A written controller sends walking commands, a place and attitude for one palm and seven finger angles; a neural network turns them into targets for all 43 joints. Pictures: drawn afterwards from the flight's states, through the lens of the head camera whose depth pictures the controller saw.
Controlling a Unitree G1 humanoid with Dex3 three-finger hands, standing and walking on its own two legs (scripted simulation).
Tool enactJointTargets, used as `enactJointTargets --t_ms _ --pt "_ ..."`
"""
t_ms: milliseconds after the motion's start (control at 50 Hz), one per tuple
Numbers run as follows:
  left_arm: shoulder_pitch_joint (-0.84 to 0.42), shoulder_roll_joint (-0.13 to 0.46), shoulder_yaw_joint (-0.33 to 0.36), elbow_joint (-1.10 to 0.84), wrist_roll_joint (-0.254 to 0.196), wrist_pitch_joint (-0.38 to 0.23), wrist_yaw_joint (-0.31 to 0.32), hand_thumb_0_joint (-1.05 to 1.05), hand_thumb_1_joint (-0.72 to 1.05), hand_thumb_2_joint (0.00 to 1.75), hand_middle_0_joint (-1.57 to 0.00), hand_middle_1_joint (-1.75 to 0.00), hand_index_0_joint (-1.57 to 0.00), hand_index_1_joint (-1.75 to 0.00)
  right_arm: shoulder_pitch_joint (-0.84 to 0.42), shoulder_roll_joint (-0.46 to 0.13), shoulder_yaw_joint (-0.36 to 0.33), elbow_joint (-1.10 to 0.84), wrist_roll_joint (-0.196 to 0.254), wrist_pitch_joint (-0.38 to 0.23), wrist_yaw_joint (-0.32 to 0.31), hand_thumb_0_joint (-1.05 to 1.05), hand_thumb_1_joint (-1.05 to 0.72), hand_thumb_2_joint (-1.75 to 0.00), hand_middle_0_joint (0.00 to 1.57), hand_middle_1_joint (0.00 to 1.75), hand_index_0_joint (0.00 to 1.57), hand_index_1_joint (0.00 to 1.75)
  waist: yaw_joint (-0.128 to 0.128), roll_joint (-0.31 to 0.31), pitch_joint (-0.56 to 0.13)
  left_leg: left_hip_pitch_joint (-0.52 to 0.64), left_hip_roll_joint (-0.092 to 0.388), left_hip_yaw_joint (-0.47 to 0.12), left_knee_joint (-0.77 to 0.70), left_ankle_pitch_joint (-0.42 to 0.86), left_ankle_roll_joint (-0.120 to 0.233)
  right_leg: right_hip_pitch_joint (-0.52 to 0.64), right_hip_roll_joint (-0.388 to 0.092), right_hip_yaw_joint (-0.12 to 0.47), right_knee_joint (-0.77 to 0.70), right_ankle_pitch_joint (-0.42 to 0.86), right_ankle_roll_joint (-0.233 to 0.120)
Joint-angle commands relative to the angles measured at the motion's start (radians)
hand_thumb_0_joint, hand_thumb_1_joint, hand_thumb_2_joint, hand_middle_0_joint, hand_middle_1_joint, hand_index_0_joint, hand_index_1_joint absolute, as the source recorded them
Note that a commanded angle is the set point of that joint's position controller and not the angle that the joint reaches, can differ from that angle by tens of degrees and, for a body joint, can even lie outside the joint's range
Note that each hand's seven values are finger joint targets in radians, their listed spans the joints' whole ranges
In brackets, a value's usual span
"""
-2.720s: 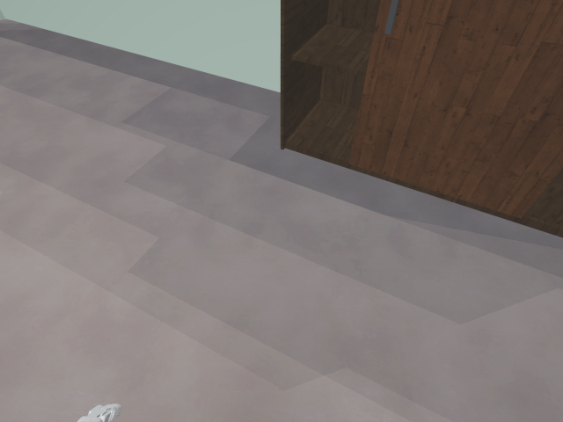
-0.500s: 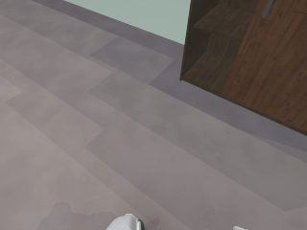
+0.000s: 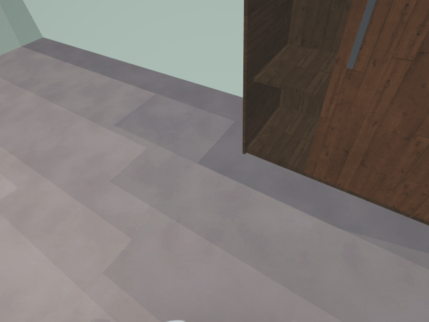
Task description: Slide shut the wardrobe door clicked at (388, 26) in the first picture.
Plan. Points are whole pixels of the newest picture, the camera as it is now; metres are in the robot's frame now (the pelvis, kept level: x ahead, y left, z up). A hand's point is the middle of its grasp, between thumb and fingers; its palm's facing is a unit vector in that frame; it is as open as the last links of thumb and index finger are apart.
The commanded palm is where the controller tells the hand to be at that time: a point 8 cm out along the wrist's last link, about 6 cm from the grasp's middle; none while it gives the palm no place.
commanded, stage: walk to a spot facing it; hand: right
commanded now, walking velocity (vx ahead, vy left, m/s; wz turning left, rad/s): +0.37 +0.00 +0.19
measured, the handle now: (362, 31) +0.99 -0.45 +0.10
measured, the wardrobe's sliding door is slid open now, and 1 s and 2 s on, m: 0.39 0.39 0.39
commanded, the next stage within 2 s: turn to face it in 0.46 s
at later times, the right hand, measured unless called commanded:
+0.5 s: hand (275, 244) +0.35 -0.12 -0.18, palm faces -0.05 +0.98 -0.18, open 7.3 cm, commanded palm none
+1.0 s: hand (301, 216) +0.44 -0.20 -0.18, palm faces +0.17 +0.97 -0.19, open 7.4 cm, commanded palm none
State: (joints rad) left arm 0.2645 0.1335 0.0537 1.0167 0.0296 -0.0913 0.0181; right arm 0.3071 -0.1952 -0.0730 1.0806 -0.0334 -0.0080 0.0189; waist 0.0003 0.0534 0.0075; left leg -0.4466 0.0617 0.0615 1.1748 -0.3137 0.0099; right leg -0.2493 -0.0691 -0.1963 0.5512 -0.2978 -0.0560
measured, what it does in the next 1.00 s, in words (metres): walks ahead: left foot, then right foot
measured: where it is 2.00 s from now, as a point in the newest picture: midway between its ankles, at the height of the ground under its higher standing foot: (223, 288)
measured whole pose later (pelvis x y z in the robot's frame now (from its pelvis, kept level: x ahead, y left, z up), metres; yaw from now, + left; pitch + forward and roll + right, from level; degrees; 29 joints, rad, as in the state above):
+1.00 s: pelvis +0.40 +0.00 -0.01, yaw -6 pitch +0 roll +2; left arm 0.17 0.17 0.04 0.97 0.02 0.00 0.00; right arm 0.20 -0.21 -0.08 0.99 -0.02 0.03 -0.01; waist 0.00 0.03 0.08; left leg -0.47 0.09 0.04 1.14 -0.41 -0.07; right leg -0.38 0.01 -0.09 0.55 -0.18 -0.09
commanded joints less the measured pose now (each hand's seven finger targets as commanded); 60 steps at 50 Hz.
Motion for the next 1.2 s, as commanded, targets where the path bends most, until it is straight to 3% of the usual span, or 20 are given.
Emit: enactJointTargets --t_ms 0,220,260,300,320,340,360,380,420,480,660,740,760,780,800,840,880,920,1000,1180 --pt "0.154 0.111 0.010 0.030 -0.009 -0.015 0.010 0.00 0.90 0.90 -0.20 -0.30 -0.20 -0.30 -0.009 -0.009 -0.002 -0.067 -0.003 -0.018 0.005 0.00 -0.90 -0.90 0.20 0.30 0.20 0.30 0.003 -0.133 0.040 -0.225 0.059 -0.037 0.016 0.109 -0.023 0.194 -0.224 0.195 -0.358 0.288 -0.043" --pt "0.288 0.111 0.003 0.131 -0.002 0.000 0.013 0.00 0.90 0.90 -0.20 -0.30 -0.20 -0.30 -0.265 0.015 0.015 -0.130 0.008 -0.019 0.014 0.00 -0.90 -0.90 0.20 0.30 0.20 0.30 0.063 -0.179 0.138 -0.166 0.013 0.084 -0.488 0.149 0.015 0.312 -0.232 0.034 -0.337 0.545 -0.058" --pt "0.278 0.127 0.008 0.142 -0.002 0.004 0.012 0.00 0.90 0.90 -0.20 -0.30 -0.20 -0.30 -0.211 -0.004 0.010 -0.115 0.008 -0.026 0.009 0.00 -0.90 -0.90 0.20 0.30 0.20 0.30 0.027 -0.184 0.103 -0.052 -0.027 0.105 -0.523 0.104 0.047 0.322 -0.246 0.014 -0.243 0.745 -0.053" --pt "0.227 0.155 0.012 0.136 -0.009 0.009 0.013 0.00 0.90 0.90 -0.20 -0.30 -0.20 -0.30 -0.007 -0.035 -0.002 -0.056 0.003 -0.038 0.003 0.00 -0.90 -0.90 0.20 0.30 0.20 0.30 -0.073 -0.179 0.008 0.187 -0.082 0.135 -0.588 0.116 0.077 0.298 -0.220 -0.023 -0.009 0.895 -0.024" --pt "0.204 0.158 0.014 0.127 -0.017 0.008 0.007 0.00 0.90 0.90 -0.20 -0.30 -0.20 -0.30 0.148 -0.083 -0.019 -0.009 -0.004 -0.051 -0.003 0.00 -0.90 -0.90 0.20 0.30 0.20 0.30 -0.146 -0.136 -0.081 0.427 -0.057 0.100 -0.631 0.181 0.100 0.168 -0.185 -0.045 0.215 0.804 0.006" --pt "0.239 0.094 0.006 0.106 -0.031 0.003 -0.002 0.00 0.90 0.90 -0.20 -0.30 -0.20 -0.30 0.262 -0.191 -0.046 0.018 -0.005 -0.060 -0.018 0.00 -0.90 -0.90 0.20 0.30 0.20 0.30 -0.170 0.080 -0.198 0.685 0.204 -0.247 -0.681 0.217 0.186 -0.109 -0.083 -0.054 0.544 0.314 0.043" --pt "0.221 0.058 0.000 0.072 -0.036 0.004 0.001 0.00 0.90 0.90 -0.20 -0.30 -0.20 -0.30 0.291 -0.244 -0.050 0.027 0.017 -0.058 -0.024 0.00 -0.90 -0.90 0.20 0.30 0.20 0.30 -0.134 0.142 -0.203 0.730 0.400 -0.600 -0.811 0.386 0.294 -0.320 0.040 0.046 0.845 -0.273 0.059" --pt "0.147 0.071 0.006 0.061 -0.028 0.007 -0.002 0.00 0.90 0.90 -0.20 -0.30 -0.20 -0.30 0.203 -0.228 -0.049 0.002 0.023 -0.058 -0.030 0.00 -0.90 -0.90 0.20 0.30 0.20 0.30 -0.135 0.092 -0.157 0.600 0.385 -0.519 -0.858 0.329 0.276 -0.348 -0.023 0.177 0.887 -0.192 0.042" --pt "0.087 0.057 0.008 0.049 -0.015 0.025 -0.003 0.00 0.90 0.90 -0.20 -0.30 -0.20 -0.30 0.044 -0.114 -0.016 -0.035 0.021 -0.061 -0.036 0.00 -0.90 -0.90 0.20 0.30 0.20 0.30 -0.051 -0.029 0.021 0.325 0.320 -0.351 -0.904 0.226 0.220 -0.351 -0.096 0.201 0.840 -0.063 0.048" --pt "0.177 0.010 0.002 0.078 -0.004 0.063 -0.010 0.00 0.90 0.90 -0.20 -0.30 -0.20 -0.30 -0.032 -0.056 0.006 -0.045 0.008 -0.073 -0.042 0.00 -0.90 -0.90 0.20 0.30 0.20 0.30 0.041 -0.002 0.042 0.115 0.242 -0.137 -0.950 0.230 0.159 -0.233 -0.114 0.170 0.664 -0.023 0.070" --pt "-0.041 0.044 -0.008 -0.017 -0.012 0.069 -0.038 0.00 0.90 0.90 -0.20 -0.30 -0.20 -0.30 0.008 -0.098 0.008 -0.034 0.010 -0.065 -0.042 0.00 -0.90 -0.90 0.20 0.30 0.20 0.30 -0.001 0.058 0.070 0.279 0.218 0.061 -0.866 0.530 0.102 -0.210 -0.049 0.086 0.199 0.105 0.075" --pt "0.009 0.114 0.006 -0.034 -0.004 0.077 -0.035 0.00 0.90 0.90 -0.20 -0.30 -0.20 -0.30 0.007 -0.137 -0.008 -0.059 0.015 -0.039 -0.049 0.00 -0.90 -0.90 0.20 0.30 0.20 0.30 0.042 0.017 0.028 0.305 0.220 0.120 -0.619 0.610 0.050 -0.025 0.004 0.060 0.046 0.159 0.050" --pt "0.096 0.173 0.020 -0.023 0.001 0.075 -0.031 0.00 0.90 0.90 -0.20 -0.30 -0.20 -0.30 0.007 -0.135 -0.010 -0.073 0.021 -0.031 -0.047 0.00 -0.90 -0.90 0.20 0.30 0.20 0.30 0.076 -0.105 -0.041 0.238 0.175 0.153 -0.428 0.498 0.008 0.123 -0.027 0.121 -0.017 0.394 0.026" --pt "0.167 0.282 0.040 -0.033 0.010 0.071 -0.023 0.00 0.90 0.90 -0.20 -0.30 -0.20 -0.30 0.043 -0.093 -0.011 -0.106 0.040 -0.024 -0.042 0.00 -0.90 -0.90 0.20 0.30 0.20 0.30 0.088 -0.368 -0.120 0.013 0.038 0.183 -0.149 0.004 -0.064 0.301 -0.276 0.457 -0.077 0.785 -0.109" --pt "0.194 0.325 0.042 -0.029 -0.006 0.082 -0.014 0.00 0.90 0.90 -0.20 -0.30 -0.20 -0.30 0.009 -0.087 -0.001 -0.143 0.029 -0.019 -0.047 0.00 -0.90 -0.90 0.20 0.30 0.20 0.30 0.092 -0.369 -0.165 -0.028 -0.016 0.060 0.061 -0.377 -0.061 0.261 -0.384 0.617 -0.178 0.747 -0.200" --pt "0.062 0.286 0.039 -0.062 -0.010 0.081 -0.002 0.00 0.90 0.90 -0.20 -0.30 -0.20 -0.30 -0.069 -0.084 -0.011 -0.159 0.023 -0.004 -0.047 0.00 -0.90 -0.90 0.20 0.30 0.20 0.30 0.060 -0.265 -0.100 -0.130 0.039 -0.051 0.117 -0.246 -0.059 0.136 -0.315 0.572 -0.228 0.339 -0.168" --pt "-0.046 0.228 0.024 -0.100 -0.007 0.078 -0.002 0.00 0.90 0.90 -0.20 -0.30 -0.20 -0.30 -0.055 -0.084 -0.020 -0.145 0.015 0.005 -0.034 0.00 -0.90 -0.90 0.20 0.30 0.20 0.30 0.012 -0.188 -0.047 -0.078 0.058 -0.054 0.052 -0.122 -0.066 0.008 -0.215 0.448 -0.256 0.231 -0.110" --pt "-0.074 0.222 0.027 -0.117 -0.008 0.076 -0.005 0.00 0.90 0.90 -0.20 -0.30 -0.20 -0.30 -0.018 -0.079 -0.023 -0.140 0.015 0.021 -0.034 0.00 -0.90 -0.90 0.20 0.30 0.20 0.30 -0.004 -0.186 -0.068 -0.037 0.049 -0.043 -0.007 -0.070 -0.075 -0.016 -0.169 0.390 -0.273 0.220 -0.095" --pt "-0.048 0.236 0.042 -0.125 -0.008 0.084 -0.009 0.00 0.90 0.90 -0.20 -0.30 -0.20 -0.30 -0.050 -0.083 -0.027 -0.172 0.014 0.031 -0.040 0.00 -0.90 -0.90 0.20 0.30 0.20 0.30 0.009 -0.124 -0.086 -0.067 0.040 -0.051 -0.097 -0.055 -0.091 0.047 -0.162 0.438 -0.280 0.208 -0.118" --pt "-0.020 0.259 0.061 -0.138 0.000 0.109 -0.013 0.00 0.90 0.90 -0.20 -0.30 -0.20 -0.30 -0.150 -0.095 -0.021 -0.256 0.022 0.031 -0.046 0.00 -0.90 -0.90 0.20 0.30 0.20 0.30 0.040 -0.183 -0.062 -0.009 -0.013 -0.070 -0.325 -0.130 -0.078 0.063 -0.149 0.567 -0.237 0.244 -0.148"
